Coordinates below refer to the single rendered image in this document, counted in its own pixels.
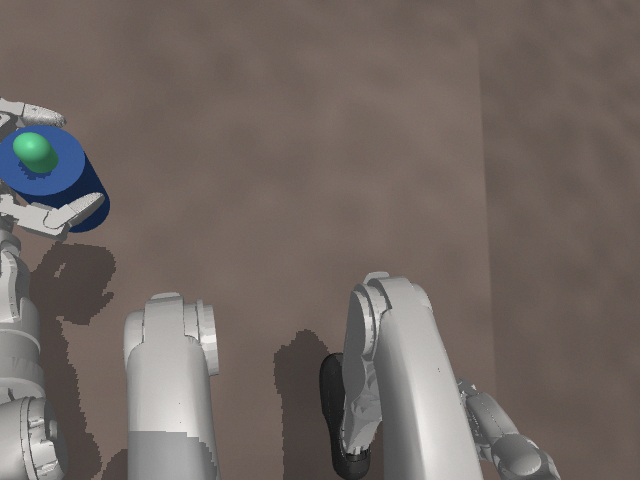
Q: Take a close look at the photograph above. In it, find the right robot arm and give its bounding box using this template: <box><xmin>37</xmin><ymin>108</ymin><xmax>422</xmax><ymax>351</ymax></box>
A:
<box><xmin>491</xmin><ymin>434</ymin><xmax>561</xmax><ymax>480</ymax></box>

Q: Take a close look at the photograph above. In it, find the right robot foot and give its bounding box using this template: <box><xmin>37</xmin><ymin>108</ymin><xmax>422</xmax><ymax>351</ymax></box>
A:
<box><xmin>319</xmin><ymin>353</ymin><xmax>370</xmax><ymax>480</ymax></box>

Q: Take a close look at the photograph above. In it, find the left robot arm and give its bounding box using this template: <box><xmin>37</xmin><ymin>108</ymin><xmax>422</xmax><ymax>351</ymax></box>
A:
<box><xmin>0</xmin><ymin>228</ymin><xmax>68</xmax><ymax>480</ymax></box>

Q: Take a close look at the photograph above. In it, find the left robot hand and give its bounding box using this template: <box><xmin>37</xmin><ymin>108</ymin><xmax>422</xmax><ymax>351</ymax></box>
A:
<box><xmin>0</xmin><ymin>97</ymin><xmax>105</xmax><ymax>242</ymax></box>

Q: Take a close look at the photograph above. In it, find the bottle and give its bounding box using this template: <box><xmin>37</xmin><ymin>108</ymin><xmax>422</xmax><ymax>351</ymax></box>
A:
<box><xmin>0</xmin><ymin>125</ymin><xmax>110</xmax><ymax>233</ymax></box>

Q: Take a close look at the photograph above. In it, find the right robot hand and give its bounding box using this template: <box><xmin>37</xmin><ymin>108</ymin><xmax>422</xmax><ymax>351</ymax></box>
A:
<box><xmin>456</xmin><ymin>377</ymin><xmax>520</xmax><ymax>462</ymax></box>

